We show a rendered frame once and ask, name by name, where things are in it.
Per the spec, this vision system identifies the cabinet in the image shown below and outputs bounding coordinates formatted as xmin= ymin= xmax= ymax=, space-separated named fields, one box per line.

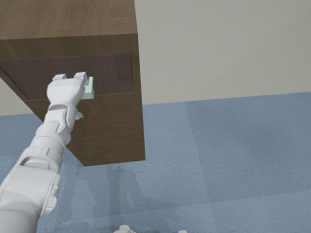
xmin=0 ymin=0 xmax=146 ymax=167

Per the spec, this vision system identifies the handle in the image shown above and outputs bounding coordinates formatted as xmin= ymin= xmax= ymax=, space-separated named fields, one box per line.
xmin=82 ymin=77 xmax=94 ymax=100

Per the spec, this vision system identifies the left robot hand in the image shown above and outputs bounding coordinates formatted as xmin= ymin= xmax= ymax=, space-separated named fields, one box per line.
xmin=47 ymin=72 xmax=89 ymax=120

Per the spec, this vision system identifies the robot left forearm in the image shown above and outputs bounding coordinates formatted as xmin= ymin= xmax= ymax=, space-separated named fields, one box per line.
xmin=0 ymin=101 xmax=77 ymax=203

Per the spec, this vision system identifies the drawer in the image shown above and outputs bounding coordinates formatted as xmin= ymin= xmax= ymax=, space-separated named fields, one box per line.
xmin=0 ymin=52 xmax=134 ymax=100

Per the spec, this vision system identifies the robot left upper arm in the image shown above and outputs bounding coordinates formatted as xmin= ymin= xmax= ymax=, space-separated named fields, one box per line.
xmin=0 ymin=165 xmax=62 ymax=233

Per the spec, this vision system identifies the left robot shin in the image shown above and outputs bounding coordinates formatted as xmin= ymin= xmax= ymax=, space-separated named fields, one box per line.
xmin=120 ymin=225 xmax=131 ymax=230

